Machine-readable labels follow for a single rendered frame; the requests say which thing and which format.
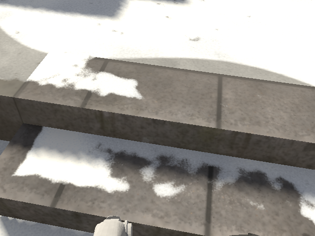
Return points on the left robot thigh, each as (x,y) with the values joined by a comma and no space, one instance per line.
(114,227)

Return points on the left robot shin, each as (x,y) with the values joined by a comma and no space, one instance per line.
(110,217)

